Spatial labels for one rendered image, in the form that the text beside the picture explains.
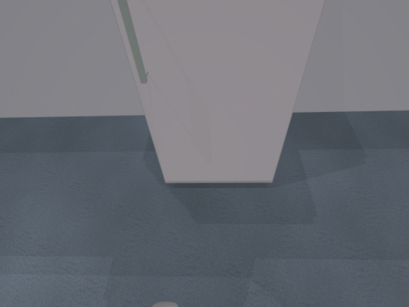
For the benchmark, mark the handle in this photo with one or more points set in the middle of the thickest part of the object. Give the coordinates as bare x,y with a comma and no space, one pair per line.
125,13

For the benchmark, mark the fridge door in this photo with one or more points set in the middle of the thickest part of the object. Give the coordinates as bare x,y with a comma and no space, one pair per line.
223,77

